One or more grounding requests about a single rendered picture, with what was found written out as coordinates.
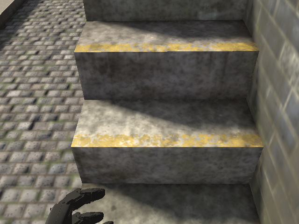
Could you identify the robot left hand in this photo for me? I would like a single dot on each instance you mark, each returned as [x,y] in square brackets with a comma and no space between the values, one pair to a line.
[61,212]

